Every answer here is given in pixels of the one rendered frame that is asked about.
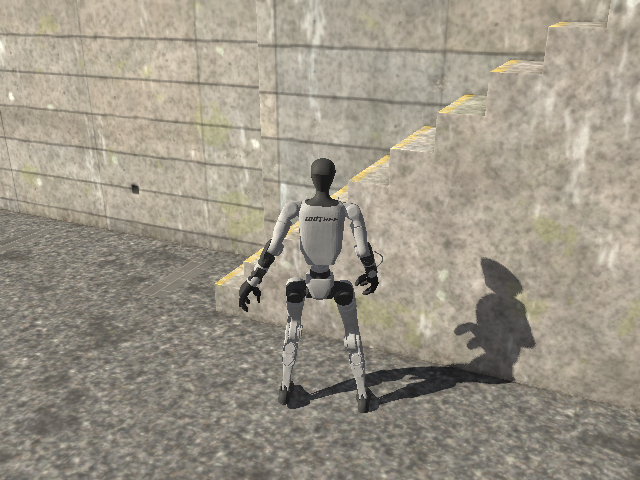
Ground stairs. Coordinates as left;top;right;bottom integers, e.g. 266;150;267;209
214;0;640;412

